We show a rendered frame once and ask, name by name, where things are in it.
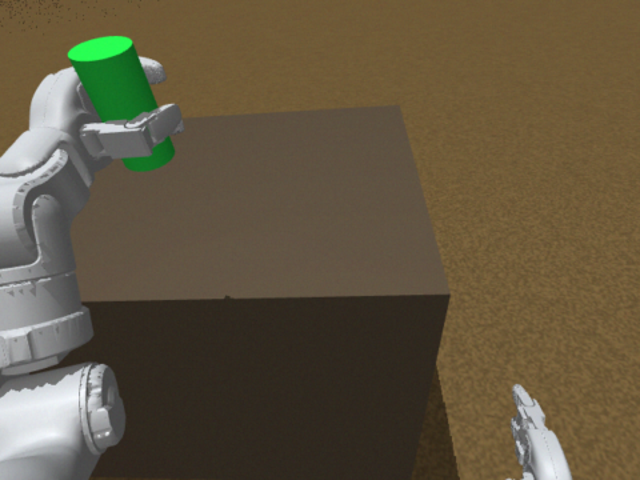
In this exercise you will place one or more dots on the left robot hand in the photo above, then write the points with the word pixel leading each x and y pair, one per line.
pixel 61 102

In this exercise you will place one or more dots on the can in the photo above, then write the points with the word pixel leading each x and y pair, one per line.
pixel 113 77

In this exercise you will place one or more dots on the right robot hand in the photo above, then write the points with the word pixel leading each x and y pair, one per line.
pixel 537 448

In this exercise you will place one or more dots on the left robot arm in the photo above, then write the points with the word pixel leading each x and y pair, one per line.
pixel 54 425

